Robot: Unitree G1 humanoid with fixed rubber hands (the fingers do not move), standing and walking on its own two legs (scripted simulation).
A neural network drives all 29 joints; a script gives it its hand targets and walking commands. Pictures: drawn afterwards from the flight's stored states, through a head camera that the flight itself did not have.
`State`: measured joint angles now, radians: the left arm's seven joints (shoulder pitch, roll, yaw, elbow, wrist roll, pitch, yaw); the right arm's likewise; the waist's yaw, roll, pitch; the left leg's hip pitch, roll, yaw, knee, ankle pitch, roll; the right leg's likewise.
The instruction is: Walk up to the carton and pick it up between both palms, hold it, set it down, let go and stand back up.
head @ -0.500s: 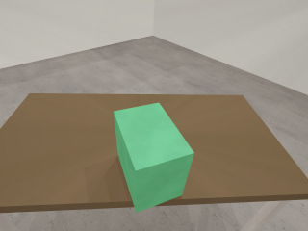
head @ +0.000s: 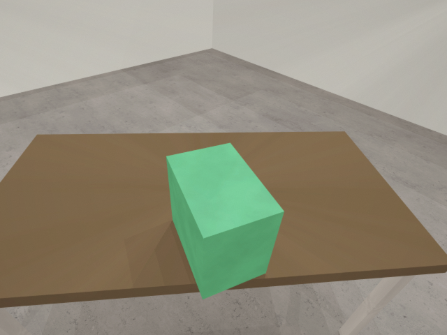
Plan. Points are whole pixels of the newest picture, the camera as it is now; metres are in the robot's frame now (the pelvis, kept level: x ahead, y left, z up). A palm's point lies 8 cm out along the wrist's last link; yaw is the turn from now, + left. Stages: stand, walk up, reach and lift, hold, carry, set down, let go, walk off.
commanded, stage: stand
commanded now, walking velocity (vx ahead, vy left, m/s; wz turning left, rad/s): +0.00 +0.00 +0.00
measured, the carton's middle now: (217, 216) +0.42 +0.01 -0.02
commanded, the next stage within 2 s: none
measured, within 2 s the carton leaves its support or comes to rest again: neither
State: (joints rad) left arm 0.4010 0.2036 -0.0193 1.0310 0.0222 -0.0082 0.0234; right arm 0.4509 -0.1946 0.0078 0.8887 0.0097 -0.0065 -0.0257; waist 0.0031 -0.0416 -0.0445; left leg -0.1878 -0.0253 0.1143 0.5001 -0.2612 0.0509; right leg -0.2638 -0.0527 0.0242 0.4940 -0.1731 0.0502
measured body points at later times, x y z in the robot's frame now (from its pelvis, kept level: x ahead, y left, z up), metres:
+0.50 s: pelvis +0.01 -0.01 +0.00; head -0.01 -0.01 +0.45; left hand +0.00 +0.21 -0.16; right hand +0.00 -0.25 -0.15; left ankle +0.01 +0.08 -0.73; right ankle +0.06 -0.15 -0.73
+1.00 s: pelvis +0.04 -0.02 +0.01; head +0.04 -0.01 +0.46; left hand +0.06 +0.20 -0.16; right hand +0.03 -0.25 -0.14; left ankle +0.01 +0.08 -0.73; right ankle +0.06 -0.15 -0.73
